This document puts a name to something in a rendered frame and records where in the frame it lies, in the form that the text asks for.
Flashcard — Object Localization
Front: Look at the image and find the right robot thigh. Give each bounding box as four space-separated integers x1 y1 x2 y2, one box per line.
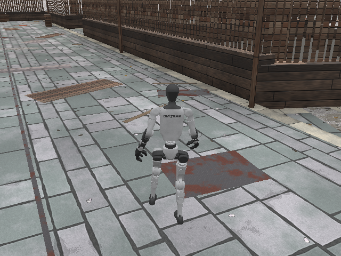
175 150 189 190

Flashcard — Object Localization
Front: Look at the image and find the right robot forearm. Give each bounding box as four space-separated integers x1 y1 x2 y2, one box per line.
191 128 198 143

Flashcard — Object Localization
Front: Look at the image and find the left robot upper arm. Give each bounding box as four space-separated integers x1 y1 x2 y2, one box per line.
145 107 161 137

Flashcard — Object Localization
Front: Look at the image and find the left robot forearm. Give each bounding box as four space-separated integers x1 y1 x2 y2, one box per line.
137 129 150 151

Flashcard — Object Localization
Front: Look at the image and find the right robot upper arm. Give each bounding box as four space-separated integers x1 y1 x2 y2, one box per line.
183 107 197 136

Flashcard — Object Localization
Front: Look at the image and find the right robot hand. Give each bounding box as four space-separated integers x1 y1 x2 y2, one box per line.
186 140 199 149

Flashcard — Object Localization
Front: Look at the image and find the left robot hand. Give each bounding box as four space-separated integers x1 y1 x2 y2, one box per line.
135 148 147 162

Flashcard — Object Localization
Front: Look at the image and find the robot left shin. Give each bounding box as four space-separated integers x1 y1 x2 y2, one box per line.
151 167 159 198

